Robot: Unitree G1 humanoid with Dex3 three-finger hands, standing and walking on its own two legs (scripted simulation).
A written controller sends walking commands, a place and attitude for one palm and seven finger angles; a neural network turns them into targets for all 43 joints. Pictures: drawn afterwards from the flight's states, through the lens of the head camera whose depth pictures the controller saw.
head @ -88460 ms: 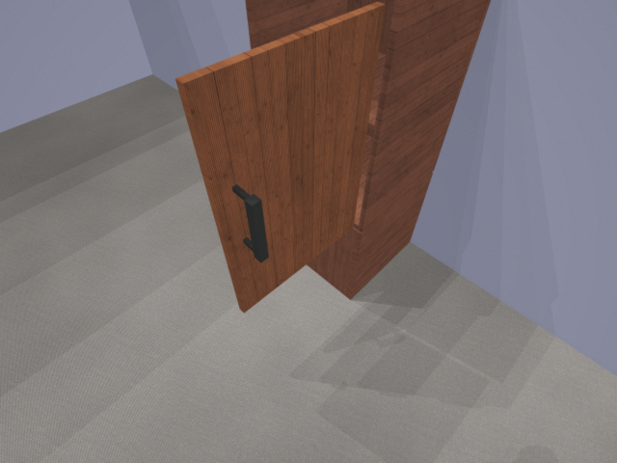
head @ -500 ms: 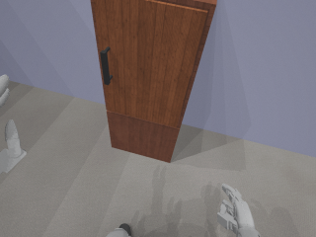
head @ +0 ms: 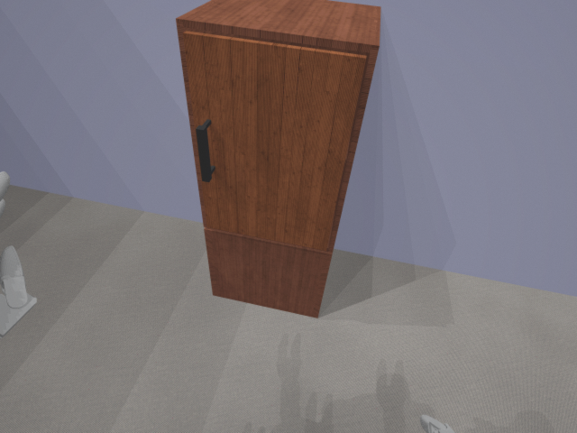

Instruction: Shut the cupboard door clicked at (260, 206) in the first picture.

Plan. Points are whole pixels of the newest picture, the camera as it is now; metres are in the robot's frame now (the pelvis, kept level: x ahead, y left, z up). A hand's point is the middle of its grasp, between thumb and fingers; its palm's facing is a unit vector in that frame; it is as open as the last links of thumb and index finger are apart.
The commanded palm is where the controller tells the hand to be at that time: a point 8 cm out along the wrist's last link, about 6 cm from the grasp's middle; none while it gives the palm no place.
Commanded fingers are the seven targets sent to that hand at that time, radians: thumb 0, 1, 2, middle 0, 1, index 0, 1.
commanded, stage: stop stepping back and stand still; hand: left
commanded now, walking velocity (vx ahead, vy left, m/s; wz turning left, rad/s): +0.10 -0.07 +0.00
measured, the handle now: (207, 151) +0.79 +0.27 -0.03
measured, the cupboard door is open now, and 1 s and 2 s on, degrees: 0 0 0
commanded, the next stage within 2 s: let the arm hang, fingers relaxed in 0.24 s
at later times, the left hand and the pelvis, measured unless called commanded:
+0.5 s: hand (116, 393) +0.19 +0.25 -0.05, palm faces +0.10 -0.91 -0.40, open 7.4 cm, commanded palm none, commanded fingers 0.00 0.90 0.90 -0.20 -0.30 -0.20 -0.30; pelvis -0.01 +0.02 -0.01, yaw +2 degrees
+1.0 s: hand out of the picture -0.09 +0.21 -0.17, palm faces +0.07 -0.97 -0.22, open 7.3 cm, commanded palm none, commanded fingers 0.00 0.90 0.90 -0.20 -0.30 -0.20 -0.30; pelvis -0.02 +0.03 +0.01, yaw +2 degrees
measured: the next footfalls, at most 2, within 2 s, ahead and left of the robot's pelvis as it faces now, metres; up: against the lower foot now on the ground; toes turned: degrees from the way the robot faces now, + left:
left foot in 0.06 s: +0.07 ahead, +0.14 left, +0.00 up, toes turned +4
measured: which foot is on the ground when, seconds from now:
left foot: up 0.00-0.04, down 0.06-1.00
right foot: down 0.00-1.00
